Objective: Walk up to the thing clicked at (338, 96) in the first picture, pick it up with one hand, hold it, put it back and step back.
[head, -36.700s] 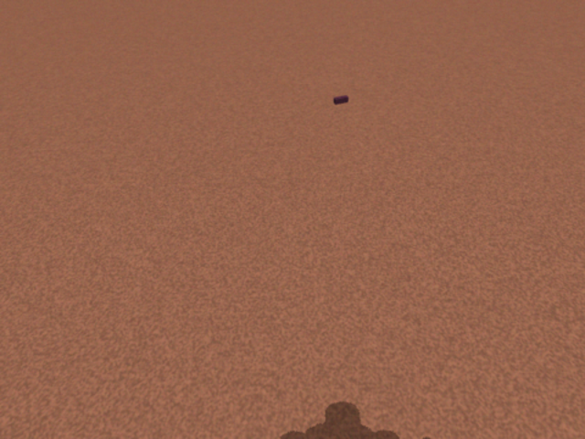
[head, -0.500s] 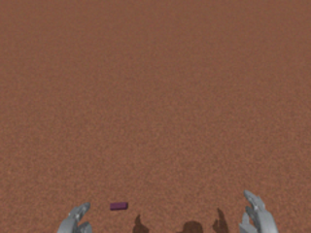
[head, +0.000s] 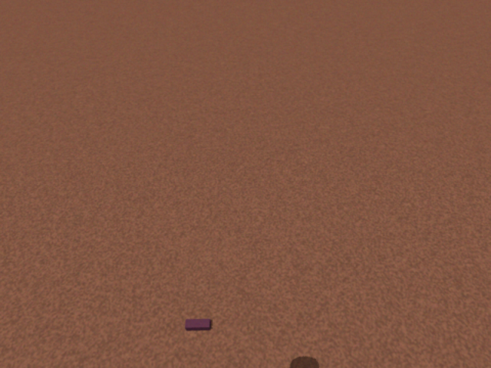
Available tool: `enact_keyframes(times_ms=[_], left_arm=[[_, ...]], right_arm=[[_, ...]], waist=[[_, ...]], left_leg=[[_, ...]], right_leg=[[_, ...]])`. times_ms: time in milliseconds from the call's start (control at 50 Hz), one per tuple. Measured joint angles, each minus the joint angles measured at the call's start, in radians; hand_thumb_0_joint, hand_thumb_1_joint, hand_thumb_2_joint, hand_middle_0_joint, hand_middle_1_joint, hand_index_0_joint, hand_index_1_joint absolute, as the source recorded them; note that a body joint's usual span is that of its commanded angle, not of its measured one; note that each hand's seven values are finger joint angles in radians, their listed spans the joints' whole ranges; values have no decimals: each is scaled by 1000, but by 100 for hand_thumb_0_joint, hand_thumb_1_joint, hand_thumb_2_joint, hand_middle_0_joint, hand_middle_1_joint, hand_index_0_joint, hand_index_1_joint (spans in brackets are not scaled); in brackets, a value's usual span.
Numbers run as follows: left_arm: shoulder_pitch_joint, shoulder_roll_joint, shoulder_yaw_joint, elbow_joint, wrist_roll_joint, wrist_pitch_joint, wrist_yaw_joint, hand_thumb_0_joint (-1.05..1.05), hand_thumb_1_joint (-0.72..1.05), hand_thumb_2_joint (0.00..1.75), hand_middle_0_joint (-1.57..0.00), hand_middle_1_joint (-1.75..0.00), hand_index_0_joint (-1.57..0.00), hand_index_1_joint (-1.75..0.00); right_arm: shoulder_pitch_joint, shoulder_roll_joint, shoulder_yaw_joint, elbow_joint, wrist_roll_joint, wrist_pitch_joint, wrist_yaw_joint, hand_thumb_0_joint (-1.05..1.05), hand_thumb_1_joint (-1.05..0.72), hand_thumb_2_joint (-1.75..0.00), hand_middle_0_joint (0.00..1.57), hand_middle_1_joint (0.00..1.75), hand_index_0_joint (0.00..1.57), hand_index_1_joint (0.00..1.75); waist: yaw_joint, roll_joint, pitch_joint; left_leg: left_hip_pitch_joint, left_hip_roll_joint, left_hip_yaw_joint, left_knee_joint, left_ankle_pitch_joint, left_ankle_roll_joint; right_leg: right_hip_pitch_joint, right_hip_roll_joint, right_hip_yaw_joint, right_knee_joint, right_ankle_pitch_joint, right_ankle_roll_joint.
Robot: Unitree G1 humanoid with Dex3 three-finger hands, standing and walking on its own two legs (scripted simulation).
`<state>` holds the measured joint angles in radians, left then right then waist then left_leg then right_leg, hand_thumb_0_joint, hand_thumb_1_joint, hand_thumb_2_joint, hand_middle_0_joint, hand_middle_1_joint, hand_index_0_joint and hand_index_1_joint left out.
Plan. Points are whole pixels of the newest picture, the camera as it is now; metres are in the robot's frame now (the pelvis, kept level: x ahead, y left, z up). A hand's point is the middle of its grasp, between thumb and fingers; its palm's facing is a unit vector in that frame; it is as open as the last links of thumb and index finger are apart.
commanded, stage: stand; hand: left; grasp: from above
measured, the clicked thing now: (198, 324) +0.44 +0.24 -0.75
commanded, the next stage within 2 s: none
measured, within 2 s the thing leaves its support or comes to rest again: neither
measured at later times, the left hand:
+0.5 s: hand out of the picture +0.02 +0.23 -0.15, palm faces +0.03 -0.94 -0.33, open 7.4 cm
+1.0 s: hand out of the picture +0.07 +0.22 -0.15, palm faces +0.01 -0.94 -0.33, open 7.4 cm
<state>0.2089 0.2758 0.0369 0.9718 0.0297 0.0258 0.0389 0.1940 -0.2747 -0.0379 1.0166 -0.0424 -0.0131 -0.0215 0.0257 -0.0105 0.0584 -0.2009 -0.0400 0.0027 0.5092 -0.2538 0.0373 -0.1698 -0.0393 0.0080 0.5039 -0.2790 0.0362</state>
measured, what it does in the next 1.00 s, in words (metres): stands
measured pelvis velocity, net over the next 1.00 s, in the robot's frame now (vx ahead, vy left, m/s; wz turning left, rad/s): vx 0.00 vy -0.02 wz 0.00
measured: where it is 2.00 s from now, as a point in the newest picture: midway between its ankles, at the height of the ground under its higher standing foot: outside the picture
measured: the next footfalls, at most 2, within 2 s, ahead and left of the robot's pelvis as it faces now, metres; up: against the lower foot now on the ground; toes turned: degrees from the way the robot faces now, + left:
none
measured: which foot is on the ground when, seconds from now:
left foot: down 0.00-1.00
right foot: down 0.00-1.00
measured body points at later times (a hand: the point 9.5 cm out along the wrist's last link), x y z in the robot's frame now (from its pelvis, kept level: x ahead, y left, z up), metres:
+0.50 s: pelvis -0.01 -0.01 +0.01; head -0.01 -0.01 +0.46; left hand +0.02 +0.28 -0.13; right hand +0.06 -0.29 -0.13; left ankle +0.02 +0.09 -0.74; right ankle +0.00 -0.14 -0.74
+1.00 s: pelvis +0.00 -0.02 +0.01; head +0.01 -0.03 +0.46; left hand +0.07 +0.26 -0.13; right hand +0.07 -0.31 -0.13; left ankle +0.02 +0.09 -0.74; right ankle +0.00 -0.14 -0.74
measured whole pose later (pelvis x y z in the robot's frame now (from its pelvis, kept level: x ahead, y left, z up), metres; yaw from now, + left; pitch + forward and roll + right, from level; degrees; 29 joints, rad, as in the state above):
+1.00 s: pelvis +0.00 -0.02 +0.01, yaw +0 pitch -3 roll +0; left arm 0.11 0.29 0.02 1.15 0.02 -0.01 0.02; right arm 0.12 -0.31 -0.02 1.15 -0.02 -0.01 -0.01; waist 0.00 0.01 0.07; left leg -0.10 -0.01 -0.01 0.32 -0.16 0.01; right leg -0.08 -0.01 -0.01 0.33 -0.19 0.01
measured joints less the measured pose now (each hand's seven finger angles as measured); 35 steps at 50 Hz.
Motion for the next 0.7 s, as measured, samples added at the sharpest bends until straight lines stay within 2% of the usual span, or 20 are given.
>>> enact_keyframes(times_ms=[260, 700], left_arm=[[-16, 2, -8, 140, 3, -16, -5, 0, 90, 89, -20, -30, -20, -30], [-57, 5, -17, 179, -6, -30, -11, 0, 90, 89, -20, -30, -20, -30]], right_arm=[[-35, 3, -2, 81, 12, 13, 4, 0, -90, -90, 21, 30, 20, 30], [-60, -28, 14, 123, 22, 11, 10, 0, -90, -90, 20, 30, 20, 30]], waist=[[-1, 14, 7], [-14, 22, 10]], left_leg=[[77, -9, -2, -135, 79, 3], [94, 16, -12, -171, 94, -21]], right_leg=[[68, -10, -1, -114, 68, 5], [87, 16, -11, -157, 86, -18]])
